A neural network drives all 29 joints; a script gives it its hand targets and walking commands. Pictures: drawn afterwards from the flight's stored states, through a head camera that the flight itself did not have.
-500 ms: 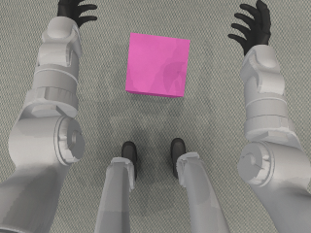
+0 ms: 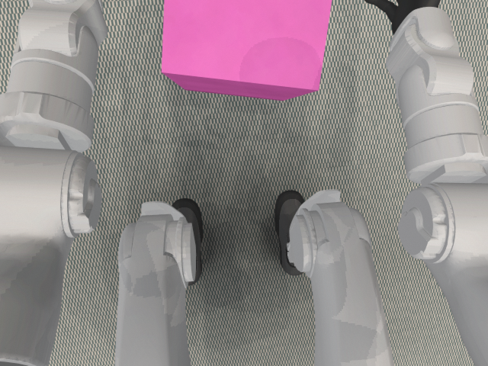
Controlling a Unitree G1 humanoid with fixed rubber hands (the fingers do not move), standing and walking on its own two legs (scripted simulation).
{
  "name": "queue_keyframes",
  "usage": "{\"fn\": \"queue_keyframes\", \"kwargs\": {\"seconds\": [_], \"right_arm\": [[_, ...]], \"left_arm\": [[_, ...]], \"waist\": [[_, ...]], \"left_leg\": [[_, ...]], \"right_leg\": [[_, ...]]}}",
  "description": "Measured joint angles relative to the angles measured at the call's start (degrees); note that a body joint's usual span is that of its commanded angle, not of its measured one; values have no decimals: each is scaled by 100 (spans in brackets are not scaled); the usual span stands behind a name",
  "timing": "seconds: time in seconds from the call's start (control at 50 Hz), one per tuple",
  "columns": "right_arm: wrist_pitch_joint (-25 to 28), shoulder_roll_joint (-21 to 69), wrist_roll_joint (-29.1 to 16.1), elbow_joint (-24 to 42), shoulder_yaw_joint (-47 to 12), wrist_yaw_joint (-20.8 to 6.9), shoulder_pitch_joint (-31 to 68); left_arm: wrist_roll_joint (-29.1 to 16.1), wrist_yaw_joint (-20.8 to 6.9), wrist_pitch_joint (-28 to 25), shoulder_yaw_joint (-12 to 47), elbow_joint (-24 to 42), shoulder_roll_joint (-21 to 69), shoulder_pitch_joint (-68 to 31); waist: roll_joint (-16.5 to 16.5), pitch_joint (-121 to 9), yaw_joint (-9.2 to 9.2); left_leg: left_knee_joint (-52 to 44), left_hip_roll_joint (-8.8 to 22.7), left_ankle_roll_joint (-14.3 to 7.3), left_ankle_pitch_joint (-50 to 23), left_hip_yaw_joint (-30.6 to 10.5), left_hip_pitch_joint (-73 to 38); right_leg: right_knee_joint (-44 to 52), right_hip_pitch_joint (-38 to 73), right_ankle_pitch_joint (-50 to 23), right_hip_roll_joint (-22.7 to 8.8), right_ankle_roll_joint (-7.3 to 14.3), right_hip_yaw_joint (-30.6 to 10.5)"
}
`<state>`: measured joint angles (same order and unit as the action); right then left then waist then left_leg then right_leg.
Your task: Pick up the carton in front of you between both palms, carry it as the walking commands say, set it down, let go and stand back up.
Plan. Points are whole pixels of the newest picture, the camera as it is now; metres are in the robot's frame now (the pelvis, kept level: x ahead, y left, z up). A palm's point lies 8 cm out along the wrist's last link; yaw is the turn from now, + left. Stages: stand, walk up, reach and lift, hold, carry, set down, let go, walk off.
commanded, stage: reach and lift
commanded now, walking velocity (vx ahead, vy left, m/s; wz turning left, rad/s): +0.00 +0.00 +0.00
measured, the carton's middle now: (243, 28) +0.57 -0.01 -0.31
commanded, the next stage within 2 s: none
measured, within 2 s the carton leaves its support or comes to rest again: leaves its support in 1.16 s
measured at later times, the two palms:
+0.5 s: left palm out of the picture +0.59 +0.16 -0.24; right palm (365, 25) +0.55 -0.19 -0.24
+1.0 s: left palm (137, 1) +0.58 +0.14 -0.24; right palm (352, 26) +0.55 -0.17 -0.24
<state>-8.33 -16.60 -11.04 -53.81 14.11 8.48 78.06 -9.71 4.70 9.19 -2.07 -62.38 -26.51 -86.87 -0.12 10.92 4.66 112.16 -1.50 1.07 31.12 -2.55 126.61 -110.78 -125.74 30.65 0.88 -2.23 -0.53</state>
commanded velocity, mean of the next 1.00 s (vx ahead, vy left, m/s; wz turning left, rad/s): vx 0.00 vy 0.00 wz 0.00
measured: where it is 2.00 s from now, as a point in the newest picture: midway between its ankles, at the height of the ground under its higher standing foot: (241, 251)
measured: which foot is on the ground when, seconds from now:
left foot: down 0.00-1.00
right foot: down 0.00-1.00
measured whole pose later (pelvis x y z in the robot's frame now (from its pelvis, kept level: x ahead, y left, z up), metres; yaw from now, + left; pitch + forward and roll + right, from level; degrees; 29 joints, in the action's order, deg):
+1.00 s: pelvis -0.01 +0.00 -0.07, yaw +0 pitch +34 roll -2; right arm -10.0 -14.2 -2.8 -59.5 19.1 5.0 89.0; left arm -4.3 3.1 9.5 -5.6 -68.9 -21.9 -96.5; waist 0.1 27.2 3.4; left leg 128.2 -2.0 0.8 33.6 -2.6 128.8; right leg -126.5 -127.6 33.2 1.3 -2.8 -0.6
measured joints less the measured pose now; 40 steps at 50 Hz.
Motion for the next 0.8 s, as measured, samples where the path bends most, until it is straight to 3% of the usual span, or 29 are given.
{"fn": "queue_keyframes", "kwargs": {"seconds": [0.24,0.44,0.64,0.78,0.8], "right_arm": [[216,-145,31,-1135,-115,-84,1154],[471,-155,-188,-1070,-343,-11,1031],[475,-36,-84,-1202,-327,-66,881],[442,107,-94,-1145,-454,-89,1146],[438,148,-15,-1145,-363,9,1200]], "left_arm": [[-172,-124,-225,241,-1043,-177,-1025],[-451,-32,-407,579,-681,-116,-768],[-242,-49,-451,332,-939,93,-651],[-275,-54,-418,491,-939,271,-927],[-221,32,-409,443,-948,296,-981]], "waist": [[-62,1215,-31],[-94,1552,-83],[-42,1176,-58],[-44,1444,-89],[-44,1507,-94]], "left_leg": [[1050,11,4,54,-8,345],[1568,-16,36,391,-25,226],[1508,-4,23,346,-13,325],[1393,-13,17,212,-8,253],[1390,-16,19,204,-12,226]], "right_leg": [[-1017,-347,21,69,-48,-6],[-1552,-231,372,51,-26,8],[-1488,-334,318,65,-43,-4],[-1377,-257,193,58,-39,-8],[-1373,-226,188,55,-38,-5]]}}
